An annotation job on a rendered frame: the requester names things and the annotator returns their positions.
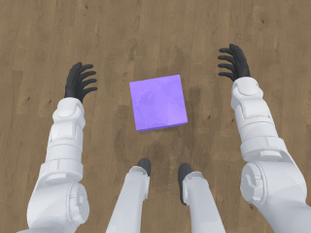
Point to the left robot hand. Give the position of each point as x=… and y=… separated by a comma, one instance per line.
x=75, y=85

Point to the left robot foot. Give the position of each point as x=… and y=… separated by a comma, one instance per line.
x=146, y=165

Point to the right robot forearm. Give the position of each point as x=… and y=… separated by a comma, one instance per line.
x=259, y=138

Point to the left robot thigh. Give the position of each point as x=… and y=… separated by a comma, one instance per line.
x=126, y=217

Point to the right robot hand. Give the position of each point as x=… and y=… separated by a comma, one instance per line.
x=239, y=66

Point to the left robot upper arm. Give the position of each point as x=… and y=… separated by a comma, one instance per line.
x=59, y=208

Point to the left robot forearm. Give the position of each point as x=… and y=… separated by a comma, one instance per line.
x=63, y=162

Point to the right robot upper arm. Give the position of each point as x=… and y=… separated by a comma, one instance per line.
x=278, y=191

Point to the carton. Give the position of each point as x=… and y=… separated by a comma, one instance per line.
x=158, y=103

